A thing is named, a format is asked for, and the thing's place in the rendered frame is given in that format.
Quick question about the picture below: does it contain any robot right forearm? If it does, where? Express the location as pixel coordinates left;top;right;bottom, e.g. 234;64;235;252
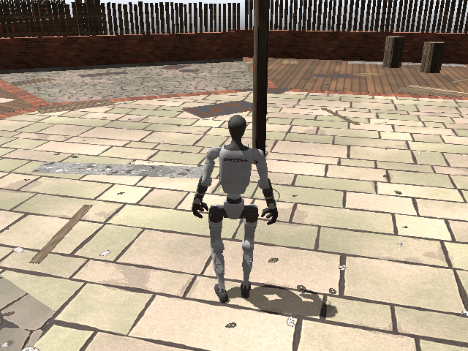
263;178;276;209

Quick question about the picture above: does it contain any left robot upper arm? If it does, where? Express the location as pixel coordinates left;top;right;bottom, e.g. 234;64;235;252
200;147;221;186

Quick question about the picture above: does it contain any right robot hand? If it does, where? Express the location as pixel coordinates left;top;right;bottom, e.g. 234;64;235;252
261;207;278;225

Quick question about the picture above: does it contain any left robot hand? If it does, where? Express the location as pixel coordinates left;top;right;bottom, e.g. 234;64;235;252
192;201;208;218

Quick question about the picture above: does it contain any right robot foot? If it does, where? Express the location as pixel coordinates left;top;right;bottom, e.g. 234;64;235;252
241;281;251;298

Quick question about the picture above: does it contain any robot right shin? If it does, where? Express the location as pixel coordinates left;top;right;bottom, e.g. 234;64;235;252
242;240;254;289

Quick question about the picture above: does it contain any robot left forearm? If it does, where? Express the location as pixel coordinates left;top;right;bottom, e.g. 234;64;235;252
193;176;208;204

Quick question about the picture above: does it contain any right robot upper arm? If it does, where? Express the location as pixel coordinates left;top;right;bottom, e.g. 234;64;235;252
252;148;270;189

